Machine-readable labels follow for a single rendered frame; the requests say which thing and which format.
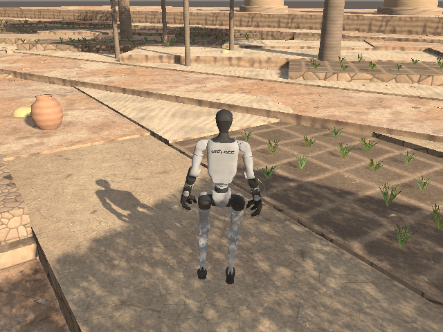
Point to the robot left upper arm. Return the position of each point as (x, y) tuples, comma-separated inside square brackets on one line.
[(197, 157)]

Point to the right robot hand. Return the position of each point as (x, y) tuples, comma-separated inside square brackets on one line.
[(257, 204)]

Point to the left robot hand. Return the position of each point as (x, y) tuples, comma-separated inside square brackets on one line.
[(186, 199)]

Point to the right robot forearm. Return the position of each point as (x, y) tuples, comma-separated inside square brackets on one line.
[(253, 183)]

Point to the robot right upper arm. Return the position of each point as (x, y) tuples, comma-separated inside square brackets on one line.
[(247, 159)]

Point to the left robot forearm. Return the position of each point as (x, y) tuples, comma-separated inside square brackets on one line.
[(188, 184)]

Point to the robot right thigh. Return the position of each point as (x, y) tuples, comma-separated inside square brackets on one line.
[(236, 212)]

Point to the robot head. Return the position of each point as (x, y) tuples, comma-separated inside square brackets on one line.
[(224, 120)]

